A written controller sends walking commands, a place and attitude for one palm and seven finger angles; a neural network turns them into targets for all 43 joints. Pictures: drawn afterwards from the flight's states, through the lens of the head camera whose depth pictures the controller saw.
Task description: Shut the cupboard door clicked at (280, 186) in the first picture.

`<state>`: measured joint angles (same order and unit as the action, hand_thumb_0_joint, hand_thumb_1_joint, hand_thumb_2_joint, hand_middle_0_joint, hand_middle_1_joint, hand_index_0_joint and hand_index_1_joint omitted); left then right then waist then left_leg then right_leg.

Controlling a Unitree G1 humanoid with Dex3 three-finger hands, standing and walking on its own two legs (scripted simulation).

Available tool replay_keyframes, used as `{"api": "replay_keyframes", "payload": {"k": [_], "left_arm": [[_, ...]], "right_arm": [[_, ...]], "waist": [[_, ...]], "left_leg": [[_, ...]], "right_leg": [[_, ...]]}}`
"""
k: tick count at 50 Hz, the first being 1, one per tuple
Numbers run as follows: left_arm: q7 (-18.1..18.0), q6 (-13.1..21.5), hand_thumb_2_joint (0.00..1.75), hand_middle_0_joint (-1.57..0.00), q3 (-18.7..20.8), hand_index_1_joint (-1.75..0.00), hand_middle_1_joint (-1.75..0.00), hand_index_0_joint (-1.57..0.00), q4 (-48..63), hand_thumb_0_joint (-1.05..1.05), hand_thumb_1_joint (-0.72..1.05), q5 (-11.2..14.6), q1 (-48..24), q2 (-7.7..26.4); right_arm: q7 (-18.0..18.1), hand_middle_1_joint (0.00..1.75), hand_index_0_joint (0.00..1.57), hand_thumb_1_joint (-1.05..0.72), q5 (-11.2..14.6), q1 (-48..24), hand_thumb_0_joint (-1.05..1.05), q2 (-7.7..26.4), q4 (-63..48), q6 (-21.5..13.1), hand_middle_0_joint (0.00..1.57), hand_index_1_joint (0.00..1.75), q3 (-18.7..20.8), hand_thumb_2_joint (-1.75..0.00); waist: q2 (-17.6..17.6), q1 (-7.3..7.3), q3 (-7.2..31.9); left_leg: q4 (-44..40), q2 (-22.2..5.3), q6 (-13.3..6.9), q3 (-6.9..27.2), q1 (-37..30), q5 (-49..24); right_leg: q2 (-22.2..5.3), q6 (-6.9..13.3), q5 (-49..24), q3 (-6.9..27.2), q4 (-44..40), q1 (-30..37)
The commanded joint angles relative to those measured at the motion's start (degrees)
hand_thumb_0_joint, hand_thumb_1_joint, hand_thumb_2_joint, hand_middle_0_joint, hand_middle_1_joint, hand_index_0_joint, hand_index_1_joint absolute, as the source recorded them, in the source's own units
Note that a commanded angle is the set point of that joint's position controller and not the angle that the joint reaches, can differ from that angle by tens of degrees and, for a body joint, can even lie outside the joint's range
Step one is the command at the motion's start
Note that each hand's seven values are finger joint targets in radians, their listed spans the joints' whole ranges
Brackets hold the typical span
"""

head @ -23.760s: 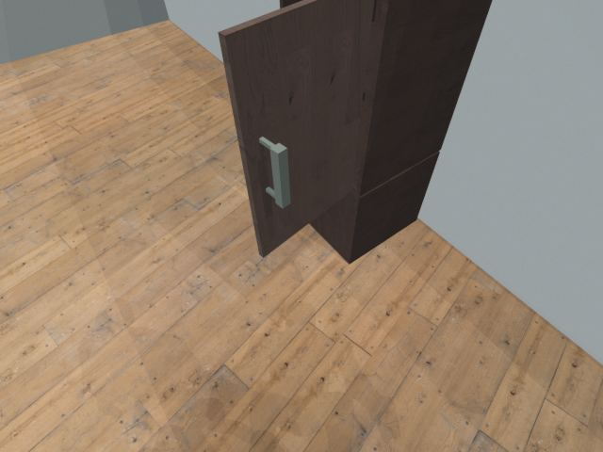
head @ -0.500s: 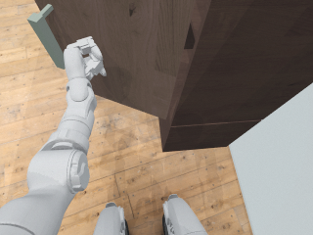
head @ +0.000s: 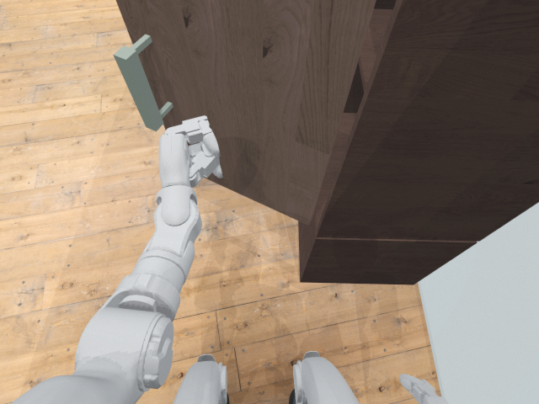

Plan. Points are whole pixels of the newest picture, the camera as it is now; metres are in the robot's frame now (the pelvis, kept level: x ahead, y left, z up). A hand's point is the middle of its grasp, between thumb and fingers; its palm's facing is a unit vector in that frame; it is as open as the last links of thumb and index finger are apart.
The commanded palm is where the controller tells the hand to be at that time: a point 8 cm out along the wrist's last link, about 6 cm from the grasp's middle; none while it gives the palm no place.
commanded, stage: draw the hand back to the body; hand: left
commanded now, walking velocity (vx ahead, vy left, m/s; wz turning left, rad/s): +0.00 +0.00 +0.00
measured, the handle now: (149, 85) +0.63 +0.18 +0.05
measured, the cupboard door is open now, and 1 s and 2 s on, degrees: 64 64 64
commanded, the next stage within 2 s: step back with the hand held close in 1.56 s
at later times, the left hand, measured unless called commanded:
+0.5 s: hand (128, 195) +0.35 +0.14 +0.14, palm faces +0.03 -1.00 -0.03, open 3.1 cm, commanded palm +0.31 +0.20 +0.15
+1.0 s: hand out of the picture +0.25 +0.26 +0.22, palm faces +0.31 -0.89 -0.34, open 4.7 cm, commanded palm +0.21 +0.30 +0.24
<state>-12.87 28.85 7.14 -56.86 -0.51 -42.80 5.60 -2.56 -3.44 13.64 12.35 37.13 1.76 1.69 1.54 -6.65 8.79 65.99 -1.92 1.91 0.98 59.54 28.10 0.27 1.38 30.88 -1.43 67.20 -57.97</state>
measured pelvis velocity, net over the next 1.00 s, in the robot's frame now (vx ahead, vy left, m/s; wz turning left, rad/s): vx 0.03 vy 0.03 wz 0.01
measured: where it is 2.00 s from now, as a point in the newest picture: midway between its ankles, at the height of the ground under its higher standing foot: outside the picture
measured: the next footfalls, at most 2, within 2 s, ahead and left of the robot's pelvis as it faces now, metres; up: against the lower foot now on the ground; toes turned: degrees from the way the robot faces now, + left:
none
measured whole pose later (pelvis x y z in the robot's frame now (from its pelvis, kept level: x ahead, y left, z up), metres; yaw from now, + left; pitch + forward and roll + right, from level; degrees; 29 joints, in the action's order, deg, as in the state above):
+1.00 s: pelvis +0.03 +0.03 +0.10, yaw +0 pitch -3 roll +0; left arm -5.0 -2.3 9.8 15.7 3.7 19.3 18.5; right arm 4.9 0.9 9.6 11.3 33.7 -0.8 -3.9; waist 3.3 3.1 0.0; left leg 24.9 0.2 -0.5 -0.3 7.5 14.3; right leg -1.6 -1.1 15.7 -0.9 23.8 -4.9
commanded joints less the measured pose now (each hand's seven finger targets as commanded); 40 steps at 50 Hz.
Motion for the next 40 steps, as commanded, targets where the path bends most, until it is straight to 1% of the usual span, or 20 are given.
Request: {"api": "replay_keyframes", "payload": {"k": [1, 3, 5, 7, 9, 11, 13, 15, 17, 18, 20, 21, 24, 25, 26, 27, 29, 32, 34, 40], "left_arm": [[1.2, 4.0, 0.90, -1.30, 4.9, -1.50, -1.50, -1.30, 15.7, 0.00, 0.90, 1.4, -17.2, 10.0], [2.8, 2.9, 0.90, -1.30, 4.1, -1.50, -1.50, -1.30, 22.4, 0.00, 0.90, 2.4, -10.5, 9.9], [4.5, 0.7, 0.90, -1.30, 1.8, -1.50, -1.50, -1.30, 27.9, 0.00, 0.90, 3.6, -4.7, 8.5], [5.7, -1.8, 0.90, -1.30, 1.8, -1.50, -1.50, -1.30, 30.3, 0.00, 0.90, 4.9, -1.1, 9.3], [6.6, -3.2, 0.90, -1.30, 0.2, -1.50, -1.50, -1.30, 34.9, 0.00, 0.90, 6.2, -1.7, 8.4], [7.0, -3.4, 0.90, -1.30, -0.9, -1.50, -1.50, -1.30, 38.7, 0.00, 0.90, 7.1, -0.7, 7.9], [7.8, -3.2, 0.90, -1.30, -1.5, -1.50, -1.50, -1.30, 41.1, 0.00, 0.90, 7.5, 1.3, 8.1], [8.8, -3.5, 0.90, -1.30, -2.4, -1.50, -1.50, -1.30, 43.4, 0.00, 0.90, 7.9, 6.3, 7.7], [9.9, -4.8, 0.90, -1.30, -1.1, -1.50, -1.50, -1.30, 44.6, 0.00, 0.90, 8.2, 13.5, 9.4], [10.5, -5.6, 0.90, -1.30, -2.4, -1.50, -1.50, -1.30, 46.2, 0.00, 0.90, 8.4, 15.2, 8.5], [11.3, -7.6, 0.90, -1.27, -1.5, -1.47, -1.47, -1.27, 49.2, 0.00, 0.90, 9.3, 18.8, 9.7], [11.7, -8.7, 0.90, -1.24, -1.6, -1.44, -1.44, -1.24, 50.7, 0.00, 0.90, 9.6, 20.6, 9.7], [12.5, -11.1, 0.90, -1.16, -0.1, -1.35, -1.35, -1.16, 57.0, 0.00, 0.90, 11.1, 24.3, 10.9], [11.3, -14.1, 0.90, -1.13, -3.2, -1.32, -1.32, -1.13, 59.4, 0.00, 0.90, 5.3, 27.2, 16.6], [10.5, -16.0, 0.90, -1.11, -2.5, -1.29, -1.29, -1.11, 63.3, 0.00, 0.90, 5.5, 27.4, 15.9], [10.2, -17.6, 0.90, -1.08, -3.0, -1.26, -1.26, -1.08, 66.1, 0.00, 0.90, 5.0, 28.0, 16.3], [9.4, -20.3, 0.90, -1.02, -3.2, -1.20, -1.20, -1.02, 67.7, 0.00, 0.90, 4.7, 30.8, 16.0], [8.8, -23.1, 0.90, -0.94, -2.0, -1.11, -1.11, -0.94, 68.7, 0.00, 0.90, 4.6, 34.3, 16.9], [8.7, -24.1, 0.90, -0.89, -1.9, -1.05, -1.05, -0.89, 72.0, 0.00, 0.90, 4.3, 35.3, 16.3], [8.1, -26.6, 0.90, -0.72, 2.6, -0.87, -0.87, -0.72, 78.8, 0.00, 0.90, 4.4, 45.4, 18.6]], "right_arm": [[0.5, 0.30, 0.20, -0.90, 0.6, 8.7, 0.00, 8.5, -4.7, -0.8, 0.20, 0.30, 2.9, -0.90], [0.4, 0.30, 0.20, -0.90, 1.3, 8.4, 0.00, 8.1, -6.6, -0.7, 0.20, 0.30, 2.7, -0.90], [0.7, 0.30, 0.20, -0.90, 2.3, 8.1, 0.00, 7.8, -8.0, -0.5, 0.20, 0.30, 2.6, -0.90], [1.6, 0.30, 0.20, -0.90, 3.1, 7.6, 0.00, 8.1, -8.5, -0.4, 0.20, 0.30, 2.3, -0.90], [2.6, 0.30, 0.20, -0.90, 3.9, 6.0, 0.00, 7.9, -8.6, -0.9, 0.20, 0.30, 2.1, -0.90], [3.5, 0.30, 0.20, -0.90, 4.2, 5.0, 0.00, 7.9, -8.5, -1.7, 0.20, 0.30, 2.0, -0.90], [4.1, 0.30, 0.20, -0.90, 4.5, 4.0, 0.00, 7.9, -8.1, -2.6, 0.20, 0.30, 1.8, -0.90], [4.1, 0.30, 0.20, -0.90, 4.7, 3.3, 0.00, 7.9, -8.3, -3.5, 0.20, 0.30, 1.6, -0.90], [4.2, 0.30, 0.20, -0.90, 5.0, 2.4, 0.00, 8.2, -9.0, -3.8, 0.20, 0.30, 1.4, -0.90], [4.1, 0.30, 0.20, -0.90, 5.3, 1.3, 0.00, 7.9, -9.4, -3.9, 0.20, 0.30, 1.1, -0.90], [4.1, 0.30, 0.20, -0.90, 5.7, 0.0, 0.00, 8.0, -10.5, -4.2, 0.20, 0.30, 0.9, -0.90], [4.1, 0.30, 0.20, -0.90, 5.9, -0.9, 0.00, 7.9, -11.2, -4.3, 0.20, 0.30, 0.7, -0.90], [4.4, 0.30, 0.20, -0.90, 6.3, -2.7, 0.00, 7.7, -12.7, -4.8, 0.20, 0.30, 0.2, -0.90], [5.8, 0.30, 0.20, -0.90, 6.4, -4.5, 0.00, 6.8, -13.5, -2.9, 0.20, 0.30, 0.7, -0.90], [6.8, 0.30, 0.20, -0.90, 6.4, -5.4, 0.00, 6.4, -14.5, -2.2, 0.20, 0.30, 0.4, -0.90], [7.5, 0.30, 0.20, -0.90, 6.3, -6.0, 0.00, 6.3, -14.5, -2.0, 0.20, 0.30, 0.1, -0.90], [8.3, 0.30, 0.20, -0.90, 6.4, -7.5, 0.00, 5.7, -14.3, -1.9, 0.20, 0.30, -1.0, -0.90], [9.2, 0.30, 0.20, -0.90, 6.1, -8.6, 0.00, 5.8, -13.7, -2.0, 0.20, 0.30, -1.7, -0.90], [9.3, 0.30, 0.20, -0.90, 6.0, -9.2, 0.00, 5.4, -13.7, -2.5, 0.20, 0.30, -2.2, -0.90], [8.5, 0.30, 0.20, -0.90, 4.9, -10.1, 0.00, 5.4, -13.4, -3.8, 0.20, 0.30, -3.0, -0.90]], "waist": [[-2.6, 1.17, 30.4], [-1.2, 3.22, 33.1], [-4.2, 3.39, 30.0], [-8.2, 2.85, 25.3], [-7.1, 2.22, 20.5], [-7.4, 1.91, 18.1], [-4.7, 2.10, 16.2], [-3.0, 3.00, 15.3], [-1.6, 4.53, 14.0], [-0.6, 4.60, 12.7], [-1.8, 5.27, 11.0], [-0.5, 5.75, 9.8], [-1.3, 6.53, 9.2], [-4.3, 6.71, 10.9], [-4.2, 6.27, 9.9], [-1.2, 6.39, 9.6], [-0.6, 6.41, 4.0], [-3.2, 6.77, -0.3], [0.3, 6.87, 0.1], [0.2, 8.14, -1.3]], "left_leg": [[-5.8, 2.4, -2.9, -2.7, -16.2, -17.6], [-7.7, 2.3, -2.7, -3.1, -19.5, -20.9], [-10.1, 2.2, -3.0, -3.6, -20.0, -20.5], [-12.4, 2.1, -3.4, -3.6, -19.6, -17.5], [-14.4, 2.1, -3.6, -3.8, -21.3, -13.6], [-16.0, 2.1, -3.8, -3.5, -23.9, -12.2], [-17.7, 1.9, -3.7, -3.2, -26.9, -11.7], [-19.3, 1.9, -3.6, -3.0, -29.6, -13.0], [-21.2, 1.8, -3.4, -2.8, -31.1, -14.5], [-22.1, 1.7, -3.3, -2.8, -32.1, -14.7], [-23.5, 1.7, -3.4, -2.7, -32.9, -14.5], [-24.4, 1.8, -3.3, -2.7, -33.3, -14.5], [-26.0, 1.9, -3.4, -2.5, -35.3, -15.7], [-29.0, 1.9, -3.8, -2.7, -38.5, -17.0], [-30.1, 2.0, -4.1, -2.9, -40.1, -18.5], [-31.1, 2.0, -4.2, -3.0, -42.3, -20.0], [-33.6, 1.7, -4.1, -2.6, -44.4, -19.7], [-37.4, 1.5, -4.2, -1.9, -47.0, -19.0], [-39.2, 1.3, -4.0, -1.7, -50.5, -20.9], [-43.1, 1.1, -3.6, -1.4, -53.9, -25.5]], "right_leg": [[0.4, -1.4, -29.9, 2.1, -10.3, 20.6], [0.5, -1.2, -33.8, 2.0, -10.9, 25.1], [0.6, -1.4, -34.5, 2.0, -13.6, 28.6], [0.4, -1.9, -31.5, 2.5, -16.9, 30.5], [0.2, -2.2, -25.0, 2.7, -20.4, 29.0], [0.3, -2.2, -21.6, 2.6, -22.7, 28.7], [0.3, -1.9, -19.6, 1.9, -23.9, 28.1], [0.4, -1.5, -21.0, 1.1, -24.2, 28.8], [0.5, -1.1, -22.2, 0.4, -24.7, 30.6], [0.5, -1.0, -22.4, 0.1, -25.0, 30.6], [0.5, -1.1, -21.9, -0.1, -26.1, 31.9], [0.5, -0.9, -21.8, -0.3, -26.5, 32.5], [0.4, -0.9, -23.0, -0.6, -27.6, 35.5], [-0.8, -1.2, -24.0, 2.5, -31.4, 39.0], [-1.0, -1.3, -25.3, 2.1, -32.8, 40.4], [-1.1, -1.2, -27.0, 2.0, -33.7, 41.7], [-0.8, -1.2, -25.6, 0.9, -35.9, 41.1], [-0.4, -1.1, -23.4, 0.3, -39.8, 42.9], [-0.4, -0.9, -24.6, 0.0, -40.8, 44.6], [-0.4, -0.9, -28.3, -0.9, -44.1, 50.0]]}}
